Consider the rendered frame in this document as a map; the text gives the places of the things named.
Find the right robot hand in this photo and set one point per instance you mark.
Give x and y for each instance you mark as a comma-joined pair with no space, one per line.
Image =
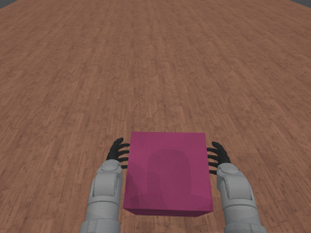
221,156

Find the robot right forearm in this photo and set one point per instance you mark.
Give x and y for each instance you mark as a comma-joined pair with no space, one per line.
238,201

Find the carton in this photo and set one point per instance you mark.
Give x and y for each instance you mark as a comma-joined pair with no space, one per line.
168,175

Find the left robot hand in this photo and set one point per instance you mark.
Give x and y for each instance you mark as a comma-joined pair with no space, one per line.
114,152

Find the robot left forearm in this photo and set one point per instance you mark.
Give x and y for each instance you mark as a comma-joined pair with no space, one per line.
104,201

